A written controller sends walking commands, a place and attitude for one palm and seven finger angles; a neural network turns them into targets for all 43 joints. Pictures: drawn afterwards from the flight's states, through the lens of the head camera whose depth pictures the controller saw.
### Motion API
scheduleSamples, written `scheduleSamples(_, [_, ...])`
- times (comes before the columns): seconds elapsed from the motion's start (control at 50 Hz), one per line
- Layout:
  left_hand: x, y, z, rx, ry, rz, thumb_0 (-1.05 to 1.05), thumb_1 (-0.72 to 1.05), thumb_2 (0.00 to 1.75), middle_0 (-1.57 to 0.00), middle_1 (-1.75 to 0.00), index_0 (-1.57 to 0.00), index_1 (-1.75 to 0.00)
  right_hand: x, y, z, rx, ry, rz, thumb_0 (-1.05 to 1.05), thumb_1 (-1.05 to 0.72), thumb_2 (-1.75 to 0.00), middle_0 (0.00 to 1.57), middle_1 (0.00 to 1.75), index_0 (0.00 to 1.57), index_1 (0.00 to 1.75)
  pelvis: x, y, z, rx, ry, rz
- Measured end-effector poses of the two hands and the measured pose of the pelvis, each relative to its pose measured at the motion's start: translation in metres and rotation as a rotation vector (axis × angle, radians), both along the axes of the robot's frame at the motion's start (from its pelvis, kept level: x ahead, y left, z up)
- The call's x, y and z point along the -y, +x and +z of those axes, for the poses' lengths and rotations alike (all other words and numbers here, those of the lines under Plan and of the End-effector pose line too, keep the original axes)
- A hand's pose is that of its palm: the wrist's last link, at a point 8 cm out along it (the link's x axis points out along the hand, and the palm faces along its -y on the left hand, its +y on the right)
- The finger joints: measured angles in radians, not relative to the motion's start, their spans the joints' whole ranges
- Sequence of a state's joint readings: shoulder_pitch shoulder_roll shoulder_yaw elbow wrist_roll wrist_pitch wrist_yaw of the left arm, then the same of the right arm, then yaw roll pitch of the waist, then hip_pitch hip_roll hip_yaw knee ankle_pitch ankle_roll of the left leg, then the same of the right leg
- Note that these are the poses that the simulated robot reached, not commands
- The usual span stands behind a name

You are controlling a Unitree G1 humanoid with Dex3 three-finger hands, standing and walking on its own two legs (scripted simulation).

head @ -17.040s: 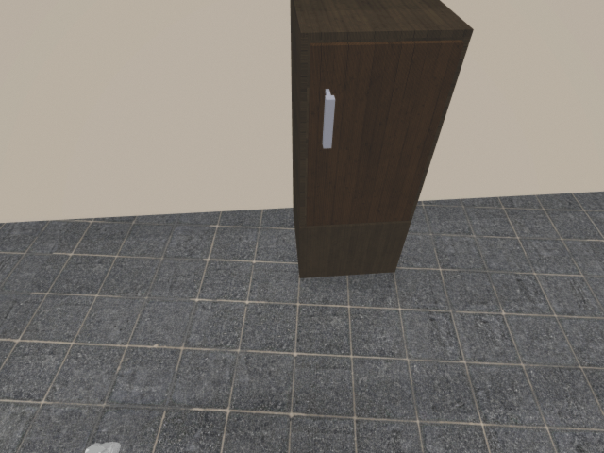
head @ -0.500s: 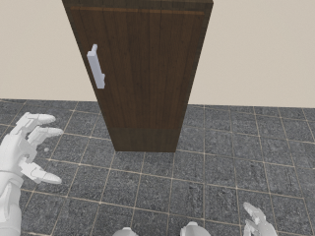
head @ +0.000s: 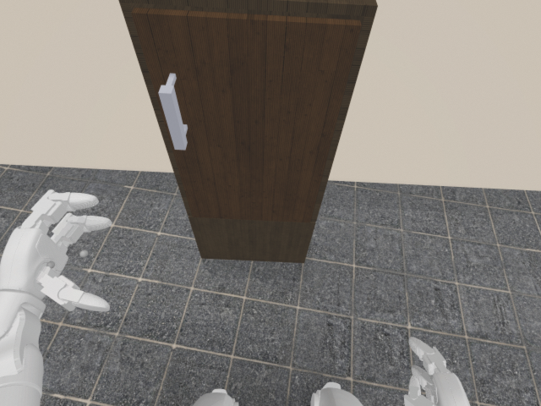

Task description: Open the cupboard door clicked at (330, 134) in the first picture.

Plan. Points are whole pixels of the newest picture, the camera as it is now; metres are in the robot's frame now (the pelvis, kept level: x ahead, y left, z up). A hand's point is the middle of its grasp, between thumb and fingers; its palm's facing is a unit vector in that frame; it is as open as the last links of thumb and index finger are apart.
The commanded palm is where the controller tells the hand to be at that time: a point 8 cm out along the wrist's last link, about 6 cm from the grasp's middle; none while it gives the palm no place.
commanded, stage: move the hooked fingers beside the handle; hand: left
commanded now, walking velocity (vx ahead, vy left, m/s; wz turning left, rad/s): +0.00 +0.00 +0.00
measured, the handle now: (176, 113) +0.61 +0.22 +0.04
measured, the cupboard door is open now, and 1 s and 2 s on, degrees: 0 0 0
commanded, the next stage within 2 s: none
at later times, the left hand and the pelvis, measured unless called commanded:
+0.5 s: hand (112, 200) +0.38 +0.26 +0.06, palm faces +0.01 -1.00 -0.04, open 14.0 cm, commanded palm +0.36 +0.31 +0.06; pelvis +0.00 +0.00 +0.00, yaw -1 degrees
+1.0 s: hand (127, 159) +0.47 +0.27 +0.06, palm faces +0.01 -1.00 -0.03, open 14.0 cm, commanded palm +0.45 +0.32 +0.05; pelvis -0.01 +0.00 -0.02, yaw -2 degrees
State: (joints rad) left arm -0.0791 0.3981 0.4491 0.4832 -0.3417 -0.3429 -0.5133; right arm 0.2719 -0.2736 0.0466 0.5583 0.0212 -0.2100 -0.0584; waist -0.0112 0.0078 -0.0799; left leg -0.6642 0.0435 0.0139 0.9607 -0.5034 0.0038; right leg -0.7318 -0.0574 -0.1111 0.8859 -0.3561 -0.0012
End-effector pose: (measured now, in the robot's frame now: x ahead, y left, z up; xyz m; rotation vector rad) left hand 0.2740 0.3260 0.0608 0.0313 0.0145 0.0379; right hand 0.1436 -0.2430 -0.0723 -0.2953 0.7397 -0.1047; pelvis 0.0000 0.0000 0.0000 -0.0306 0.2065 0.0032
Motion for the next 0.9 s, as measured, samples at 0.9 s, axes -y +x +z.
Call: scheduleSamples(0.9, [0.008, 0.159, -0.002, -0.020, -0.011, -0.031, -0.01, -0.50, 0.30, -0.30, -1.20, -0.30, -1.20, 0.028, -0.116, -0.032, -0.423, -0.065, -0.204, 0.01, -0.91, -0.90, 0.21, 0.30, 0.20, 0.30, -0.001, -0.009, -0.016, -0.133, -0.005, -0.035])
